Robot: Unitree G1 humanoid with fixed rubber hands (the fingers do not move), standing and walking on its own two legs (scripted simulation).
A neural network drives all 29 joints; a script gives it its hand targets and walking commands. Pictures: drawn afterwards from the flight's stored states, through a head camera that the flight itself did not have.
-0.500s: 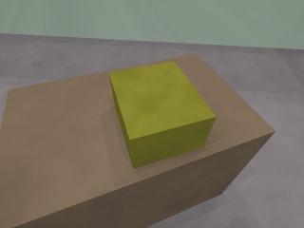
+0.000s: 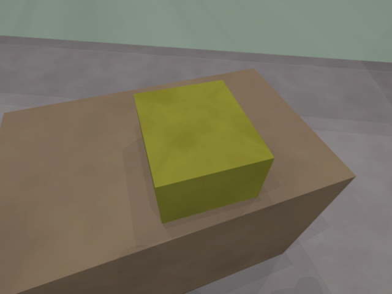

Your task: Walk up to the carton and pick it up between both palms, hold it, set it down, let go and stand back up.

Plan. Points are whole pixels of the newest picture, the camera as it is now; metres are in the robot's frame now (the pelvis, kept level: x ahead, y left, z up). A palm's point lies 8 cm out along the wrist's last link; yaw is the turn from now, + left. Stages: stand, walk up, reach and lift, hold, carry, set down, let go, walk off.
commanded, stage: walk up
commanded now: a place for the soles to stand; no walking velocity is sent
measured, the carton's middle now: (195, 145) +0.48 -0.01 +0.00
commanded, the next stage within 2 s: none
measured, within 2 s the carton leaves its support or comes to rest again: neither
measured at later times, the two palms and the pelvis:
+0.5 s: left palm out of the picture -0.01 +0.26 -0.15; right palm out of the picture -0.02 -0.24 -0.13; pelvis -0.02 +0.00 +0.00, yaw +4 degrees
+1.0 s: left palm out of the picture -0.19 +0.12 -0.12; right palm out of the picture +0.02 -0.38 -0.14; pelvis -0.11 -0.14 -0.01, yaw +13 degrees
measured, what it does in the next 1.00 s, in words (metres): steps to the right: right foot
